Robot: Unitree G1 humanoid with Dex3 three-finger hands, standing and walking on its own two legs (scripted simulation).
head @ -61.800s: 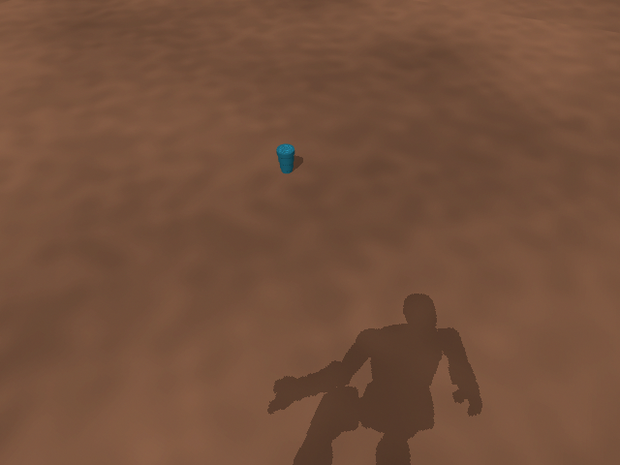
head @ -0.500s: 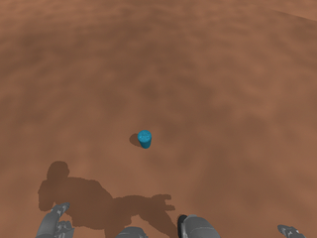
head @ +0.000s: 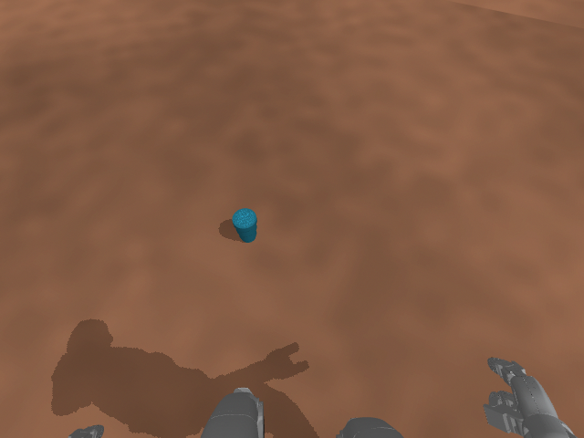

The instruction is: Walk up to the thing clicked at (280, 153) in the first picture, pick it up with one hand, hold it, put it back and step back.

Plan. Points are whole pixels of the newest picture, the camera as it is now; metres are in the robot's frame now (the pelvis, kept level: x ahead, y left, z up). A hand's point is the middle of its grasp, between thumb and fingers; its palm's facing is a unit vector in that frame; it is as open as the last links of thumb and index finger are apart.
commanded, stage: step back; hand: left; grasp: from above
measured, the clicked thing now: (246, 227) +0.82 +0.20 -0.68
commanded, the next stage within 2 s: stand in 1.88 s
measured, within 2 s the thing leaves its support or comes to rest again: neither
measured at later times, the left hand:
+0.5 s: hand out of the picture -0.05 +0.24 -0.14, palm faces +0.07 -0.94 -0.32, open 7.4 cm
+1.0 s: hand out of the picture -0.26 +0.20 -0.12, palm faces +0.07 -0.90 -0.43, open 7.4 cm
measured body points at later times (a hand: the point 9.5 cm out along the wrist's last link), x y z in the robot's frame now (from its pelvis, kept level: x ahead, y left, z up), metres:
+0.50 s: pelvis -0.16 -0.02 +0.02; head -0.11 +0.01 +0.46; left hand -0.05 +0.29 -0.11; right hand -0.07 -0.33 -0.09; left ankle -0.14 +0.08 -0.72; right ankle -0.14 -0.18 -0.62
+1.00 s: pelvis -0.30 -0.08 +0.01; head -0.28 -0.10 +0.46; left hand -0.27 +0.25 -0.09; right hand -0.22 -0.40 -0.12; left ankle -0.32 +0.05 -0.69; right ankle -0.28 -0.22 -0.71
